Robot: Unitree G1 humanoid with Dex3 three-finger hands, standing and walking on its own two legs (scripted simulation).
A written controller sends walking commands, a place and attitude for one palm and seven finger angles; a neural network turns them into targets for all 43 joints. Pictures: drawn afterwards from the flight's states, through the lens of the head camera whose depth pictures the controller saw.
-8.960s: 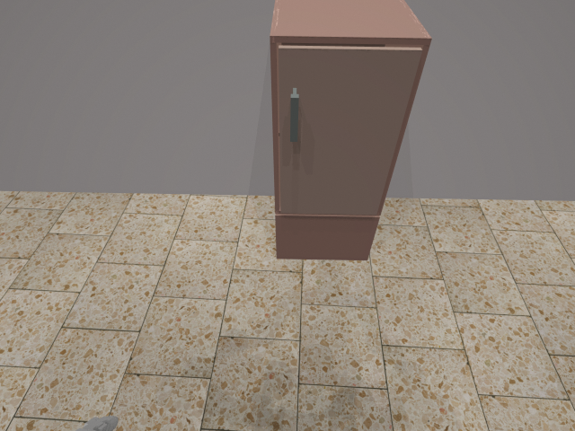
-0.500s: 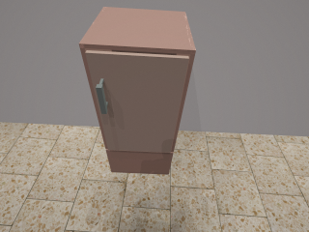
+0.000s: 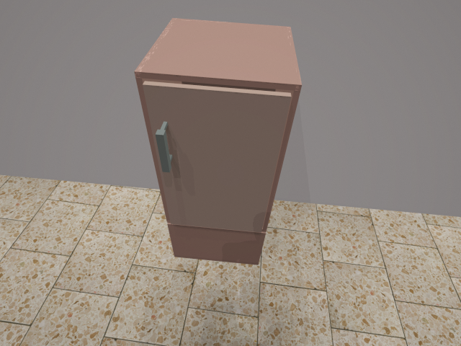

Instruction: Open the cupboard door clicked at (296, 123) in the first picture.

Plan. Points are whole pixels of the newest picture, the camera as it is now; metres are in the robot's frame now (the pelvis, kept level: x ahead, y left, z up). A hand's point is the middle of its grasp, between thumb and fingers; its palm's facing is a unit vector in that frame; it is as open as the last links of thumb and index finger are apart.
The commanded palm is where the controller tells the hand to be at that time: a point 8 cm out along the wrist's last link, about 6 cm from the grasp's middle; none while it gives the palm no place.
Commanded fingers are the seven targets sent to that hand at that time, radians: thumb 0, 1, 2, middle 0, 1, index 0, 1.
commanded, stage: look again from close up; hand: left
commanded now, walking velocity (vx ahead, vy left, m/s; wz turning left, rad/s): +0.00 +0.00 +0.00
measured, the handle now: (165, 147) +0.61 +0.21 -0.03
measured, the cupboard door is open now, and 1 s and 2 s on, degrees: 0 0 0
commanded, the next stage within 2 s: shuffle to correct the standing spot in 0.48 s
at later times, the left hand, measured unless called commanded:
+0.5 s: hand out of the picture -0.03 +0.18 -0.18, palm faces +0.04 -0.99 -0.15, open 7.4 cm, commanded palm none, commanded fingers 0.00 0.90 0.90 -0.20 -0.30 -0.20 -0.30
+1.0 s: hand out of the picture -0.03 +0.18 -0.19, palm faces +0.08 -0.99 -0.11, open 7.4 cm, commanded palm none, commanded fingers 0.00 0.90 0.90 -0.20 -0.30 -0.20 -0.30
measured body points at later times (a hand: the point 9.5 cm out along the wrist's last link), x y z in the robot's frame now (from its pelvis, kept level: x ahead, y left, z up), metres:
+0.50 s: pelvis +0.00 +0.02 +0.00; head +0.00 +0.03 +0.45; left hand -0.03 +0.23 -0.16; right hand -0.01 -0.19 -0.16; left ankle +0.07 +0.10 -0.74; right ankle +0.01 -0.12 -0.74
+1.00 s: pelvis +0.05 +0.04 -0.01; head +0.04 +0.06 +0.44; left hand -0.03 +0.24 -0.18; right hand +0.03 -0.18 -0.16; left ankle +0.07 +0.10 -0.74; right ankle +0.01 -0.11 -0.73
